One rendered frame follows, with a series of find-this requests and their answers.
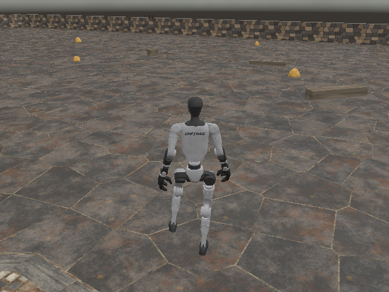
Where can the left robot thigh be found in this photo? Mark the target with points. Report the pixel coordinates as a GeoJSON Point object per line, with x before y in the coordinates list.
{"type": "Point", "coordinates": [179, 178]}

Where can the robot left upper arm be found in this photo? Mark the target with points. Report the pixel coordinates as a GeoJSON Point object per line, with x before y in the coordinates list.
{"type": "Point", "coordinates": [172, 140]}

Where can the robot right upper arm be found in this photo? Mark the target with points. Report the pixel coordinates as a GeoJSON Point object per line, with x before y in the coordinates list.
{"type": "Point", "coordinates": [213, 128]}

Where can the robot right shin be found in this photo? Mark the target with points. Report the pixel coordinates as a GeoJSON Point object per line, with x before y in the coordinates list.
{"type": "Point", "coordinates": [205, 224]}

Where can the robot left hand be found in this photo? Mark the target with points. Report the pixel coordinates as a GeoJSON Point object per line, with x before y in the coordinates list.
{"type": "Point", "coordinates": [161, 182]}

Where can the left robot forearm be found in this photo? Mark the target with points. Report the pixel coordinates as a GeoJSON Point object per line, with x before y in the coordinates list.
{"type": "Point", "coordinates": [165, 165]}

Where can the right robot forearm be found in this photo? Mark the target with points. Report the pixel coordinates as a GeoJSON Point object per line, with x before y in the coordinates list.
{"type": "Point", "coordinates": [223, 161]}

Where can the robot right hand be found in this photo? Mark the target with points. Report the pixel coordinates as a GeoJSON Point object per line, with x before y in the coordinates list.
{"type": "Point", "coordinates": [224, 173]}

